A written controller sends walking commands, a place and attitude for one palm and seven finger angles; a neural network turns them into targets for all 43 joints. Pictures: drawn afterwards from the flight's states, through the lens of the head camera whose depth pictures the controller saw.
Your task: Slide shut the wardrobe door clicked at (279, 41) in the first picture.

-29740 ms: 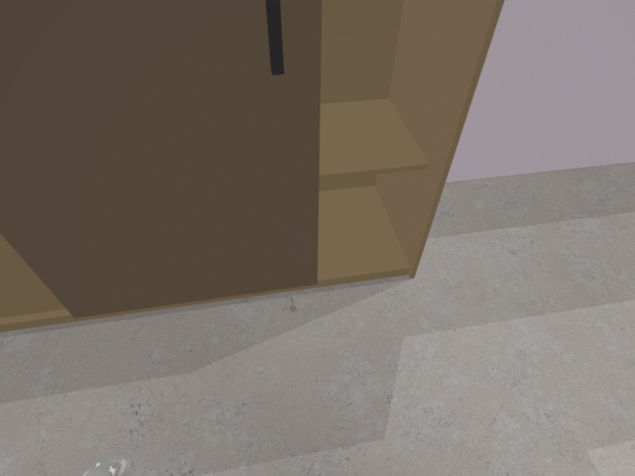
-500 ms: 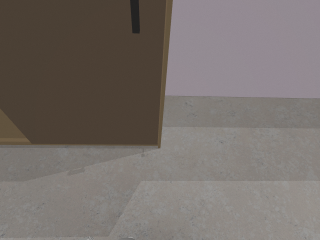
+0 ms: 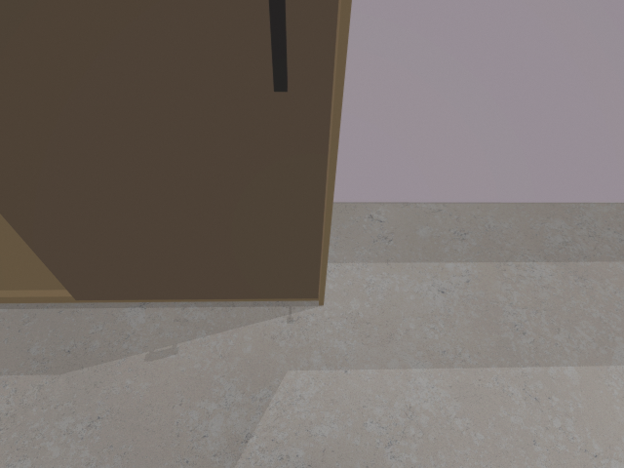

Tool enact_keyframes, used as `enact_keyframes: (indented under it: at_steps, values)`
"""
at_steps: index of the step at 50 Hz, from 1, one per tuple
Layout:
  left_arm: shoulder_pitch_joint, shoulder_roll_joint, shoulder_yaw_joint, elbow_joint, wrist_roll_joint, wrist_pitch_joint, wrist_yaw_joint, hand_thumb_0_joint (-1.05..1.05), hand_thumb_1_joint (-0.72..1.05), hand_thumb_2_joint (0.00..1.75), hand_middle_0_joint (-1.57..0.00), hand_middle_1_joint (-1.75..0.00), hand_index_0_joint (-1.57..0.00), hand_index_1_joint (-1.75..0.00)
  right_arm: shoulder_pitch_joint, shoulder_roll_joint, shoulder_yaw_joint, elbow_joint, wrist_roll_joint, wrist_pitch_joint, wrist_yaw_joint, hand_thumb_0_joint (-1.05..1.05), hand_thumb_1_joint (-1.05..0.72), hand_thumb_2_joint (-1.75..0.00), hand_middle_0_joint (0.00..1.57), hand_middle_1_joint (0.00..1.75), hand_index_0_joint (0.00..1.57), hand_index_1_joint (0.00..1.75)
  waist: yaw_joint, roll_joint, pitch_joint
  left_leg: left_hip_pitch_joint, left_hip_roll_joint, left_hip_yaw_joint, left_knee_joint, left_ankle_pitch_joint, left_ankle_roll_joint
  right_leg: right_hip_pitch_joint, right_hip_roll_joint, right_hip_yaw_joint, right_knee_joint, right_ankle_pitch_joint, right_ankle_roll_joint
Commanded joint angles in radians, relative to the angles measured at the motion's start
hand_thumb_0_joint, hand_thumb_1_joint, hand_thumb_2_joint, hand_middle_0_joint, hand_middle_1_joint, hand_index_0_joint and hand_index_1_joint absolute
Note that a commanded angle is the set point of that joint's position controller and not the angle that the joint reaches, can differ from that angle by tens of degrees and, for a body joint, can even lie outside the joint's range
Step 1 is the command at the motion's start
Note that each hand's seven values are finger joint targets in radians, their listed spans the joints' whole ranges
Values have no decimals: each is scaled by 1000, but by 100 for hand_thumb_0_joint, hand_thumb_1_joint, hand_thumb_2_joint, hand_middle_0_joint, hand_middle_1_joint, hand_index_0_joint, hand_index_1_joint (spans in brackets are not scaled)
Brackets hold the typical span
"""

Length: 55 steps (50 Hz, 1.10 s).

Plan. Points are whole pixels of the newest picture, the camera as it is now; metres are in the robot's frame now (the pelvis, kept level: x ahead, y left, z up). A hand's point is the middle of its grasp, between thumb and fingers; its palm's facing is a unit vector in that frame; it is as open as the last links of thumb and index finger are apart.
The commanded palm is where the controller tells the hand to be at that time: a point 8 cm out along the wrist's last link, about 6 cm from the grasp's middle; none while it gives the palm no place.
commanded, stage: let the arm hang, fingers relaxed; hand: left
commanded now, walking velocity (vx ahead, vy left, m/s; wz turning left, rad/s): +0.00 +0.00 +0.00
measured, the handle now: (279, 29) +0.74 +0.11 +0.21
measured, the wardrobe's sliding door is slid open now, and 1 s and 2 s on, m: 0.00 0.00 0.00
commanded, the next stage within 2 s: look to check the result in 0.22 s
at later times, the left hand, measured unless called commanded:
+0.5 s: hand out of the picture +0.08 +0.23 -0.16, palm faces -0.02 -0.96 -0.29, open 7.4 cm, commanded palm none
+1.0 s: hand out of the picture +0.12 +0.23 -0.15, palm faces -0.03 -0.95 -0.31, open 7.4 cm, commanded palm none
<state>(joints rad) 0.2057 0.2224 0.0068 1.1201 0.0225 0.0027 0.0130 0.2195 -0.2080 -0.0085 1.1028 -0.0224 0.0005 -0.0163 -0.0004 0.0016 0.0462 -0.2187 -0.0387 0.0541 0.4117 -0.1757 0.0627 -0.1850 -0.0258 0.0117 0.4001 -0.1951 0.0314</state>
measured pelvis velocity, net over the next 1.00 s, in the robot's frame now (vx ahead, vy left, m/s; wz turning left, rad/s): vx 0.03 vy -0.02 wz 0.01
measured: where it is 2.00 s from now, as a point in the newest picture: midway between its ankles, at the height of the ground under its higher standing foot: outside the picture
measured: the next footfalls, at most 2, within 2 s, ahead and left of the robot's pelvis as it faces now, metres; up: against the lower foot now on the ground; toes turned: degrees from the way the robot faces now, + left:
none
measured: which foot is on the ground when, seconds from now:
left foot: down 0.00-1.00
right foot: down 0.00-1.00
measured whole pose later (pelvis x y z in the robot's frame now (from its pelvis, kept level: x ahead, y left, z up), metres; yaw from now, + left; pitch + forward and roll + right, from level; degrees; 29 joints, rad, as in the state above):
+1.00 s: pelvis +0.03 -0.02 +0.01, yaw +0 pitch -1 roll +0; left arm 0.09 0.33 0.00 1.13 0.02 -0.02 0.00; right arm 0.08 -0.34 0.00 1.13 -0.02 -0.01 -0.01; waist -0.01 -0.01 0.05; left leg -0.11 -0.03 0.04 0.30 -0.17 0.04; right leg -0.08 -0.02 0.00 0.30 -0.20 0.01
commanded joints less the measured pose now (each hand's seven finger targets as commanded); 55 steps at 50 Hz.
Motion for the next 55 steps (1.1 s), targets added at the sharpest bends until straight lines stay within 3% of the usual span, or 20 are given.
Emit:
enact_keyframes:
  at_steps: [1,10,21,27,38,55]
  values:
    - [4,141,23,-27,-4,-20,9,0,90,90,-20,-30,-20,-30,-5,-158,-33,-32,4,-17,-8,0,-90,-90,20,30,20,30,-7,21,-13,24,156,-160,-138,-46,-15,-25,-72,55,-68,-2,-57]
    - [-23,178,26,-19,-2,-26,4,0,90,90,-20,-30,-20,-30,-60,-206,-37,-31,5,-22,-7,0,-90,-90,20,30,20,30,-8,25,-28,54,158,-157,-147,-24,-16,-8,-81,55,-85,9,-56]
    - [-81,241,33,-28,-7,-37,1,0,90,90,-20,-30,-20,-30,-119,-266,-39,-31,8,-32,-5,0,-90,-90,20,30,20,30,-8,5,-91,127,162,-150,-125,159,-17,48,-98,56,-99,106,-58]
    - [-110,267,34,-33,-7,-35,-2,0,90,90,-20,-30,-20,-30,-144,-291,-37,-28,7,-32,-2,0,-90,-90,20,30,20,30,-7,3,-66,118,165,-154,-146,146,-22,52,-100,57,-111,95,-58]
    - [-131,300,36,-44,-9,-41,-2,0,90,90,-20,-30,-20,-30,-166,-323,-33,-30,11,-35,0,0,-90,-90,20,30,20,30,-5,0,-100,155,169,-141,-138,238,-27,88,-107,59,-121,169,-60]
    - [-140,305,33,-42,-11,-42,-4,0,90,90,-20,-30,-20,-30,-176,-328,-29,-26,8,-32,0,0,-90,-90,20,30,20,30,-9,2,-83,165,168,-137,-150,191,-34,89,-110,73,-147,167,-64]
